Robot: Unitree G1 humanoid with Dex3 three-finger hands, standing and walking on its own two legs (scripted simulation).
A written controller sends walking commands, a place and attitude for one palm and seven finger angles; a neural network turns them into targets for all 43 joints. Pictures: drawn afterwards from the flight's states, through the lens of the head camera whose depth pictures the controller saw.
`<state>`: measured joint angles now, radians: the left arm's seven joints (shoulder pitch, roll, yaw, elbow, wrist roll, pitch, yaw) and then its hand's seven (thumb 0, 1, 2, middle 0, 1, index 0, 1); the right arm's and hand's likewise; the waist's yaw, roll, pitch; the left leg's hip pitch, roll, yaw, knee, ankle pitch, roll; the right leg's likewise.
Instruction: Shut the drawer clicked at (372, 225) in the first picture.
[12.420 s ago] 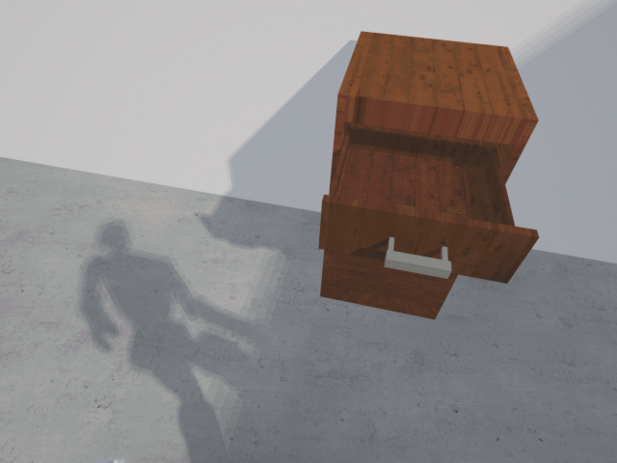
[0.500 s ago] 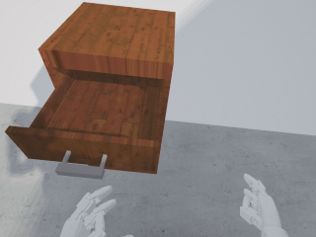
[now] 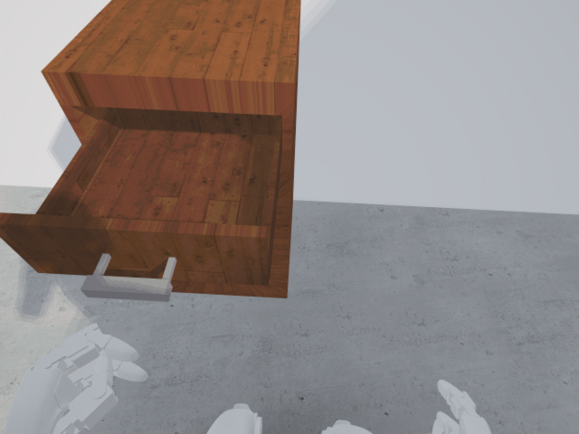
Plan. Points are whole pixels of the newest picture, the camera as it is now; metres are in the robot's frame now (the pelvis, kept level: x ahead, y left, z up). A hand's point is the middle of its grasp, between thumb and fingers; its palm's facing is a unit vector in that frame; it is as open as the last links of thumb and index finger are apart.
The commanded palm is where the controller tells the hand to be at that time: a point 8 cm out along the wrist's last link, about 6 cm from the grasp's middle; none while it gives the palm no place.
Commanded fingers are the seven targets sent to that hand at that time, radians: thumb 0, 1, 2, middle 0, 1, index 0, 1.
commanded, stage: raise the hand and make a fist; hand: left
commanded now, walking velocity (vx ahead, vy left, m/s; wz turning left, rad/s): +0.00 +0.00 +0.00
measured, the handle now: (133, 275) +0.34 +0.26 +0.00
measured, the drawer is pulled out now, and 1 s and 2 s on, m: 0.28 0.28 0.28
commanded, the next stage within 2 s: bring the fist close to the handle in 1.02 s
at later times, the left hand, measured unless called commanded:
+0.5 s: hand (84, 396) +0.15 +0.22 +0.09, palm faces +0.03 -1.00 -0.04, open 3.2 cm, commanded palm +0.11 +0.28 +0.10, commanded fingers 0.00 0.90 0.90 -1.40 -1.60 -1.40 -1.60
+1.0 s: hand (72, 398) +0.15 +0.22 +0.10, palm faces +0.04 -1.00 -0.04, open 3.3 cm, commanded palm +0.10 +0.27 +0.11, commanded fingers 0.00 0.90 0.90 -1.40 -1.60 -1.40 -1.60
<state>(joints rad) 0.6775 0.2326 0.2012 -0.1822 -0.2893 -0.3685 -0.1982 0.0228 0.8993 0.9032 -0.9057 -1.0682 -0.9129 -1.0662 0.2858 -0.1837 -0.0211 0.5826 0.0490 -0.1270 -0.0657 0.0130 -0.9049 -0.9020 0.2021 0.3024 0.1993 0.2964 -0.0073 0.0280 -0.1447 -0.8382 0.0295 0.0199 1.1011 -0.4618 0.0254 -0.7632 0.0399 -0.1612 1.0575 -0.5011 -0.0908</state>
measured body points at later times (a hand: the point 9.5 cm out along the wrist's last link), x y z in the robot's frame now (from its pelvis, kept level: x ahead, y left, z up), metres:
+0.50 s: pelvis +0.02 +0.03 +0.02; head +0.03 +0.04 +0.47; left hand +0.15 +0.27 +0.09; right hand +0.24 -0.17 -0.02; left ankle +0.05 +0.10 -0.66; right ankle +0.02 -0.06 -0.66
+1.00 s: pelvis +0.01 +0.06 +0.01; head +0.03 +0.07 +0.46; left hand +0.14 +0.28 +0.10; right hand +0.21 -0.16 -0.04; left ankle +0.05 +0.10 -0.66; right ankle +0.02 -0.06 -0.66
